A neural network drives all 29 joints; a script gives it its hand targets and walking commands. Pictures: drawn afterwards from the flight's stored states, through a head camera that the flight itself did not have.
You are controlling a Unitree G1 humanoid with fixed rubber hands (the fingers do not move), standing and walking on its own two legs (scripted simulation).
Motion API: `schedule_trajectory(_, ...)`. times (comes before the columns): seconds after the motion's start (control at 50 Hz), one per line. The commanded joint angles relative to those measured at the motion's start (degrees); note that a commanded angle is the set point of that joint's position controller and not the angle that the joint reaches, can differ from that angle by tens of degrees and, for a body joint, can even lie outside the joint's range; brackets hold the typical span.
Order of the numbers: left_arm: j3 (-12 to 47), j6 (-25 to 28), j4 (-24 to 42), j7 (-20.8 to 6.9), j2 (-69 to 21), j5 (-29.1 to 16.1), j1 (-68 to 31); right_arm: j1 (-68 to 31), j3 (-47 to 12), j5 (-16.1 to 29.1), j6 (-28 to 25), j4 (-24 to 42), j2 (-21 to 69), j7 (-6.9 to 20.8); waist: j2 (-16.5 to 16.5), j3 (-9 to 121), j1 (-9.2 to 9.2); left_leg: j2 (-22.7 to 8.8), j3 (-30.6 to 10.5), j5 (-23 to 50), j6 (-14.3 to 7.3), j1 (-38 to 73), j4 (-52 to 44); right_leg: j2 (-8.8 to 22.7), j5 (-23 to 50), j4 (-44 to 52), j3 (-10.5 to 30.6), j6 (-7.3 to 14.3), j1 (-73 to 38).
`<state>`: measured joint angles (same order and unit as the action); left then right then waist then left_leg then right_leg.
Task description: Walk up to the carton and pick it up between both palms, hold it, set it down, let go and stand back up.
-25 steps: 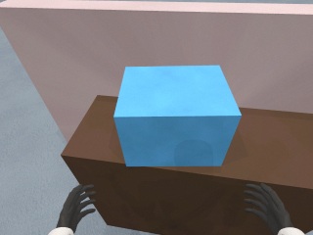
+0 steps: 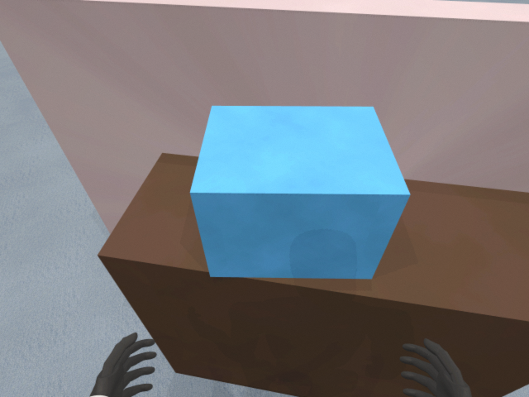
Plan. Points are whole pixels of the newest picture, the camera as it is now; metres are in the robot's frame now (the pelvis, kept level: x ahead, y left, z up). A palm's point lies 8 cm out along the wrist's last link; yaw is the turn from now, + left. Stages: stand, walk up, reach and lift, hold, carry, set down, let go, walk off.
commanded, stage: set down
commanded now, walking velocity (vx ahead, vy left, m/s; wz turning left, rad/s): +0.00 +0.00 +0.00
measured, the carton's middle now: (291, 192) +0.45 +0.00 +0.07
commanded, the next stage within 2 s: let go in 1.36 s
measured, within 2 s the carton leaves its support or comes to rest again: neither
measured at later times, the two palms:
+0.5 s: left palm out of the picture +0.13 +0.24 -0.07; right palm out of the picture +0.13 -0.20 -0.08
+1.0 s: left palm out of the picture +0.13 +0.24 -0.10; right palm out of the picture +0.13 -0.20 -0.11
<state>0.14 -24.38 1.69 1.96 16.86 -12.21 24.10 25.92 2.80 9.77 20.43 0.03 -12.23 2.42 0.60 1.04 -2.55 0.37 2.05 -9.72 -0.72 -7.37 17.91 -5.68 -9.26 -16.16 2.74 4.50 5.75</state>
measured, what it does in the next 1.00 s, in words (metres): stands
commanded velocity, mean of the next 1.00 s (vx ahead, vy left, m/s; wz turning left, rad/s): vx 0.00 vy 0.00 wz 0.00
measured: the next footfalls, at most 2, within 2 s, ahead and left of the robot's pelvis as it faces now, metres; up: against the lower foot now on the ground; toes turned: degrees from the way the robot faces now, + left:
none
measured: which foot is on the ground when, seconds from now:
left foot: down 0.00-1.00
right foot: down 0.00-1.00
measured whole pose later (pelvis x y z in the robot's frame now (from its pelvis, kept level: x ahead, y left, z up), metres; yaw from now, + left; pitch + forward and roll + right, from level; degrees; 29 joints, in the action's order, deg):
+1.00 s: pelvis -0.01 +0.01 -0.01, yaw +0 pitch +2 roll -1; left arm 0.3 -36.6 -20.2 1.5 11.2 0.5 8.5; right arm 6.7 4.8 2.2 16.6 -37.6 -8.5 3.9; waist 1.1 -3.2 -1.6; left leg 0.5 2.8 -12.2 -1.9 -15.0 25.3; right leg -5.1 -11.4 -22.8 1.9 3.4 13.0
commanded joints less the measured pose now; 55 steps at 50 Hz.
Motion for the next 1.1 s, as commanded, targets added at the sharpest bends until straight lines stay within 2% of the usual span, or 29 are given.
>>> schedule_trajectory(0.0, -3.5, -0.2, 9.3, 0.3, 7.7, 1.1, -5.4, -4.7, 3.6, -0.6, -0.8, 7.3, -5.5, 0.3, -1.0, 0.0, -0.04, -3.8, -1.0, 6.5, 1.5, 1.4, -1.6, 8.5, 4.4, 3.8, 4.5, -3.2, 3.8)
schedule_trajectory(0.04, -4.1, -1.0, 8.1, -0.2, 7.2, 1.1, -6.4, -4.8, 3.7, -2.4, -0.8, 7.5, -5.9, -0.3, 2.3, 0.6, 0.33, -3.7, -1.4, 6.3, 1.1, 1.4, -1.2, 8.8, 4.6, 3.8, 4.1, -3.9, 4.7)
schedule_trajectory(0.08, -2.5, -1.7, 5.7, -0.5, 7.2, 1.0, -8.4, -6.9, 4.0, -2.8, -0.4, 4.7, -4.7, -0.4, 0.3, 2.6, 0.90, -3.9, -1.5, 5.6, 1.3, 0.9, -0.8, 8.8, 4.6, 3.2, 4.7, -3.7, 4.7)
schedule_trajectory(0.12, -3.3, -2.5, 6.0, -0.2, 8.0, 2.6, -9.8, -7.9, 3.7, -2.6, -0.2, 3.1, -4.7, 0.1, -1.7, 3.6, -0.03, -3.4, -0.8, 7.7, 1.6, 1.7, 0.9, 8.4, 6.1, 2.0, 4.4, -3.9, 5.6)
schedule_trajectory(0.18, -3.6, -3.8, 3.9, -0.6, 8.0, 3.4, -9.2, -8.2, 3.2, -2.8, 0.5, 0.0, -2.9, 0.2, 0.9, 3.5, 0.23, -3.4, -1.0, 6.5, 0.9, 0.2, 0.6, 8.7, 6.3, 1.7, 4.4, -3.8, 4.2)
schedule_trajectory(0.2, -3.6, -4.4, 2.9, -0.9, 7.3, 4.0, -9.3, -9.6, 3.9, -3.9, 0.6, -0.6, -3.3, 0.1, 0.2, 4.4, 0.30, -3.8, -1.4, 7.1, 0.9, 0.5, 0.8, 8.0, 7.4, 1.3, 4.3, -3.3, 3.7)
schedule_trajectory(0.22, -3.8, -4.8, 3.0, -1.0, 6.7, 4.5, -9.6, -9.7, 3.3, -3.7, 0.5, -1.2, -2.8, 0.3, -0.8, 5.1, -0.78, -3.8, -1.3, 9.2, 1.0, 0.0, 0.5, 7.9, 9.4, 1.3, 4.3, -3.6, 2.0)
schedule_trajectory(0.26, -3.6, -5.9, 4.4, -1.0, 6.2, 4.8, -10.5, -9.7, 3.6, -2.9, 0.1, -2.3, -3.7, 0.2, -1.4, 6.7, 0.47, -3.6, -1.8, 10.4, 1.5, 2.4, 0.9, 7.2, 9.7, 0.7, 3.6, -3.2, 2.9)
schedule_trajectory(0.28, -3.3, -6.1, 2.7, -1.3, 5.5, 5.1, -10.2, -9.7, 3.1, -3.9, 0.0, -3.3, -3.1, 0.3, -1.4, 4.5, 0.30, -3.5, -1.7, 10.5, 1.5, 1.1, 1.1, 7.5, 9.9, 1.1, 3.9, -3.2, 4.2)
schedule_trajectory(0.32, -3.4, -7.1, 3.4, -1.1, 5.6, 6.8, -12.6, -11.8, 5.3, -5.0, 0.0, -5.3, -5.0, 0.8, -3.8, 5.0, 0.46, -3.7, -2.0, 9.8, 2.9, 3.0, 1.0, 6.3, 8.4, 0.6, 2.8, -2.5, 4.0)
schedule_trajectory(0.34, -2.4, -7.7, 1.8, -0.6, 4.6, 7.2, -13.3, -13.0, 4.3, -4.8, 0.2, -8.2, -4.2, 1.1, -3.7, 2.2, 0.28, -4.0, -2.1, 7.2, 2.2, 1.2, 0.6, 6.4, 5.5, 1.0, 3.0, -2.4, 4.7)
schedule_trajectory(0.36, -1.7, -8.1, 1.3, -0.4, 4.9, 6.7, -14.2, -14.3, 4.4, -4.8, 0.2, -7.1, -4.6, 1.2, -3.1, 2.1, 0.75, -4.3, -1.8, 5.1, 2.3, 0.4, 0.9, 6.4, 4.1, 0.6, 2.8, -2.5, 4.6)
schedule_trajectory(0.38, -1.2, -8.7, -2.7, -0.5, 3.6, 6.8, -12.9, -14.4, 4.7, -5.8, 0.6, -10.6, -3.5, 1.2, -1.6, 0.7, 1.28, -4.5, -2.2, 3.6, 1.8, -1.0, 0.7, 7.1, 3.0, 1.1, 3.3, -2.6, 5.3)
schedule_trajectory(0.44, -0.5, -10.4, -4.5, 0.0, 2.2, 8.8, -15.7, -15.7, 4.6, -5.3, 0.4, -15.6, -4.2, 1.8, -4.4, -0.2, 0.38, -5.4, -3.1, 0.1, 1.8, -2.0, 0.4, 7.2, -0.5, -0.1, 2.9, -2.0, 7.6)
schedule_trajectory(0.48, -1.1, -10.1, -2.9, 0.7, 2.4, 9.4, -18.3, -18.7, 5.6, -5.4, -1.1, -14.6, -4.6, 1.9, -1.2, 4.9, 1.04, -5.5, -3.3, 1.8, 1.7, -0.4, 1.8, 6.3, 1.4, -1.6, 2.5, -1.8, 5.0)
schedule_trajectory(0.5, -1.6, -9.5, -2.1, 1.2, 2.4, 9.7, -17.9, -19.4, 5.6, -5.4, -1.7, -14.7, -4.9, 1.8, -2.2, 6.5, 0.63, -5.5, -3.5, 3.1, 1.3, -0.7, 2.2, 5.7, 4.3, -2.5, 2.8, -1.5, 4.5)
schedule_trajectory(0.54, -1.7, -9.3, -4.9, 1.0, 2.1, 10.2, -17.3, -19.7, 5.3, -6.8, -2.2, -15.8, -4.2, 2.1, -1.4, 5.6, 0.30, -5.1, -2.7, 1.8, 1.2, -1.8, 2.1, 6.1, 3.8, -2.5, 2.6, -2.2, 5.1)
schedule_trajectory(0.62, -0.8, -10.5, -7.5, 0.5, 1.2, 9.7, -17.8, -20.2, 5.1, -5.9, -2.3, -18.3, -4.2, 2.2, -0.2, 6.0, 1.24, -5.0, -2.8, 3.9, 0.8, -0.2, 2.8, 6.3, 5.3, -2.6, 2.7, -2.0, 5.3)
schedule_trajectory(0.64, -0.8, -10.8, -9.0, 0.3, 1.5, 10.2, -17.4, -19.8, 5.0, -7.2, -2.1, -20.5, -5.3, 2.1, 0.6, 4.3, 1.27, -4.9, -3.1, 3.1, 0.8, 0.0, 3.0, 6.5, 4.3, -2.3, 3.0, -2.1, 7.1)
schedule_trajectory(0.66, -1.2, -11.1, -9.0, 0.0, 1.4, 10.9, -19.3, -20.9, 4.8, -6.9, -2.2, -20.6, -4.4, 1.9, -0.5, 3.3, 1.54, -4.6, -2.6, 2.7, 1.1, -0.7, 3.6, 7.1, 3.7, -2.1, 3.2, -2.2, 7.1)
schedule_trajectory(0.7, -1.9, -11.1, -11.9, -0.2, 1.3, 11.5, -18.5, -20.4, 3.9, -6.6, -2.4, -22.9, -3.7, 1.8, -0.5, 3.8, 0.94, -4.5, -2.2, 4.1, 0.9, -0.8, 3.8, 7.3, 4.4, -2.1, 3.4, -1.9, 7.0)
schedule_trajectory(0.74, -2.6, -10.8, -10.9, -0.3, 1.1, 12.6, -19.8, -22.3, 4.3, -7.1, -3.5, -23.2, -3.0, 1.6, -0.4, 5.4, 0.33, -4.5, -2.5, 5.7, 0.9, -0.9, 3.5, 7.0, 6.4, -2.5, 3.4, -2.3, 4.1)
schedule_trajectory(0.8, -1.6, -10.0, -11.4, 0.0, 0.8, 12.4, -18.6, -22.3, 4.3, -7.1, -4.6, -25.9, -3.4, 1.2, -0.4, 6.1, 0.81, -5.3, -2.4, 6.3, 0.7, 0.6, 3.5, 6.9, 5.3, -2.3, 2.8, -1.9, 5.8)
schedule_trajectory(0.88, -2.0, -9.6, -10.5, 0.0, 0.5, 13.0, -19.3, -21.4, 3.9, -7.4, -6.1, -29.0, -3.3, 1.7, -4.1, 7.8, 0.37, -4.4, -2.1, 9.9, 1.3, 0.2, 4.8, 7.2, 8.1, -3.0, 3.1, -1.3, 6.0)
schedule_trajectory(0.96, -1.8, -11.9, -14.9, -0.2, 0.3, 13.4, -21.3, -24.3, 4.5, -7.8, -5.5, -30.9, -4.2, 0.9, -0.8, 7.3, 1.85, -5.2, -2.8, 7.5, 1.5, 0.8, 5.4, 7.1, 5.9, -3.1, 2.5, -1.1, 8.6)
schedule_trajectory(0.98, -2.1, -12.2, -16.9, -0.2, 0.1, 13.2, -21.2, -24.3, 4.4, -8.5, -5.5, -31.2, -3.4, 0.8, 0.0, 6.7, 1.40, -4.9, -2.5, 6.9, 1.2, -0.6, 5.6, 7.6, 6.2, -3.2, 2.4, -1.4, 8.7)
schedule_trajectory(1.0, -2.7, -12.5, -16.1, -0.2, 0.6, 13.9, -22.7, -25.1, 4.5, -8.1, -5.2, -32.1, -3.1, 1.0, -1.5, 7.3, 1.26, -4.7, -2.5, 6.3, 1.5, -0.6, 6.1, 7.8, 6.1, -3.8, 3.0, -1.6, 9.7)
schedule_trajectory(1.02, -2.6, -12.4, -15.2, -0.4, 0.3, 13.4, -23.5, -25.8, 4.7, -8.2, -5.2, -31.4, -3.0, 0.7, -0.2, 7.0, 1.23, -5.0, -2.6, 5.9, 1.0, -2.5, 6.0, 7.4, 5.9, -4.2, 2.9, -1.4, 8.5)
schedule_trajectory(1.08, -3.7, -12.2, -17.2, -0.4, 1.1, 14.8, -24.9, -27.2, 5.6, -9.0, -5.5, -34.7, -2.9, 0.2, -0.6, 10.4, 1.73, -5.0, -2.2, 6.5, 0.4, -2.5, 6.9, 7.9, 7.3, -5.4, 3.0, -1.9, 7.7)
